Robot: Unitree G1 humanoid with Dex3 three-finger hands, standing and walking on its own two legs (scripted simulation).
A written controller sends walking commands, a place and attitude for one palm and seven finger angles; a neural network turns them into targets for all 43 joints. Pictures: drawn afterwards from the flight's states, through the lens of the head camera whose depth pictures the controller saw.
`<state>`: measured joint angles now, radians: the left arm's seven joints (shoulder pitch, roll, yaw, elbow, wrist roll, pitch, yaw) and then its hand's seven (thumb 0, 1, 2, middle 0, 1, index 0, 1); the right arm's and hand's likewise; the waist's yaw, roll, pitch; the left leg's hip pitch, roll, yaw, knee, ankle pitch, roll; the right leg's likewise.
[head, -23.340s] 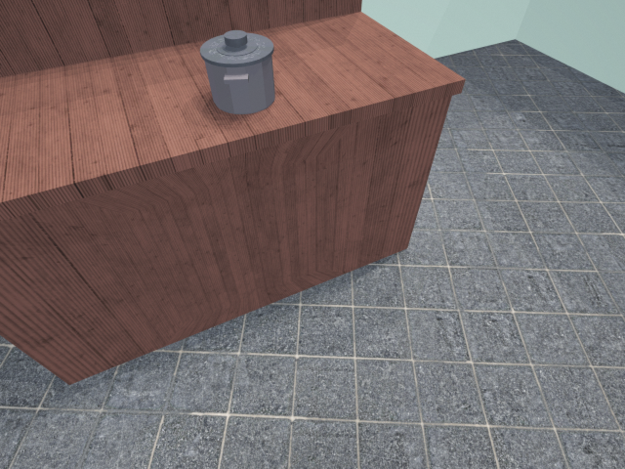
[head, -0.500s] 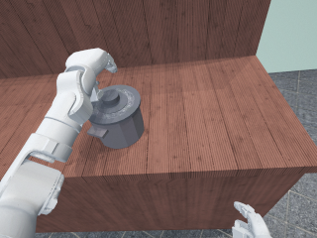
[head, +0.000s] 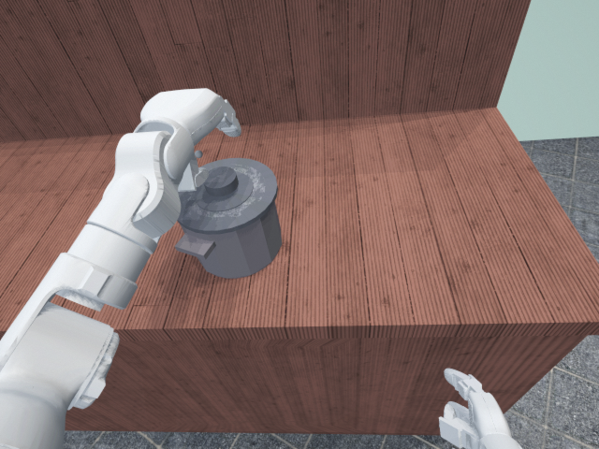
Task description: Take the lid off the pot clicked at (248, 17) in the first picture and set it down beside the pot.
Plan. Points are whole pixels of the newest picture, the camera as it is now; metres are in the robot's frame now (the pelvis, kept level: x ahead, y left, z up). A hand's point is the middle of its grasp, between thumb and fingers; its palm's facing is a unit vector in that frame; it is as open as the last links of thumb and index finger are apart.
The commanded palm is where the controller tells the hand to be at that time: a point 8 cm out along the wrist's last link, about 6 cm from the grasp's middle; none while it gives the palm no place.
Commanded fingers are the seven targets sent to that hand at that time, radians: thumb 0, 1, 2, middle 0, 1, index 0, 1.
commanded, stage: move the open hand above the knob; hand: left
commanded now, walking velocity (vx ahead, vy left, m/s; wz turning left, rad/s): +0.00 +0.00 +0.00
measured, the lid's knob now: (220, 181) +0.46 +0.14 +0.13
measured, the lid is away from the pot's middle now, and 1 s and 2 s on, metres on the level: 0.00 0.00 0.00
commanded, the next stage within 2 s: lower the open fingers around the knob in 0.50 s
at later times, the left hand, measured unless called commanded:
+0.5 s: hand (199, 171) +0.42 +0.14 +0.19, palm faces -0.15 -0.03 -0.99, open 10.1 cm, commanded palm +0.40 +0.15 +0.26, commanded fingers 0.00 -0.36 1.60 -0.86 -0.08 -0.86 -0.08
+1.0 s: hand (196, 161) +0.43 +0.15 +0.20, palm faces -0.10 -0.09 -0.99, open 10.0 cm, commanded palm +0.39 +0.15 +0.24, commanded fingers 0.00 -0.36 1.60 -0.86 -0.08 -0.86 -0.08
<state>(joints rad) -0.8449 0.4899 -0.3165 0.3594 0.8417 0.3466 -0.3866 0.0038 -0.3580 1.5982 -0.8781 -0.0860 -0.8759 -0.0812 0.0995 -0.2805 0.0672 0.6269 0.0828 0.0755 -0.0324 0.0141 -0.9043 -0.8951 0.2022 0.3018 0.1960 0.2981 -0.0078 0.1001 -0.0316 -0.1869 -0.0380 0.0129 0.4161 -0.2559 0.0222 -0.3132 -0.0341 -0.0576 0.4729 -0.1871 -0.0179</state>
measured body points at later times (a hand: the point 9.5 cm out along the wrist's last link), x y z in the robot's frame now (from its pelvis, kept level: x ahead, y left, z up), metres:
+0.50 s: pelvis +0.00 +0.01 +0.00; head +0.01 -0.03 +0.45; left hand +0.42 +0.14 +0.24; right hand +0.18 -0.22 -0.11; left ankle -0.02 +0.11 -0.74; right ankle +0.04 -0.11 -0.74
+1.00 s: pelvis +0.00 +0.01 +0.00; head +0.00 -0.04 +0.45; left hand +0.43 +0.15 +0.25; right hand +0.19 -0.22 -0.11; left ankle -0.02 +0.11 -0.74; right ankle +0.04 -0.11 -0.74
